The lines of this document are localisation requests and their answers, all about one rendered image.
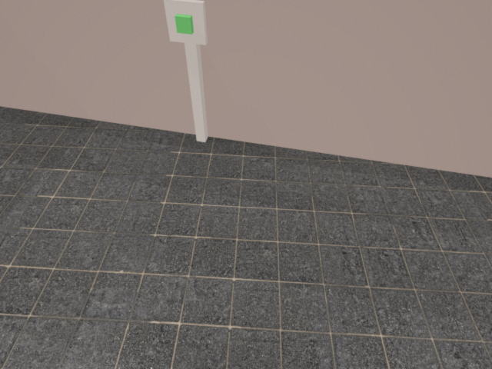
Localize button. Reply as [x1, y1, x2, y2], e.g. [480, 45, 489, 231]
[175, 14, 194, 35]

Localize panel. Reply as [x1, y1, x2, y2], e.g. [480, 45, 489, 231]
[164, 0, 208, 142]

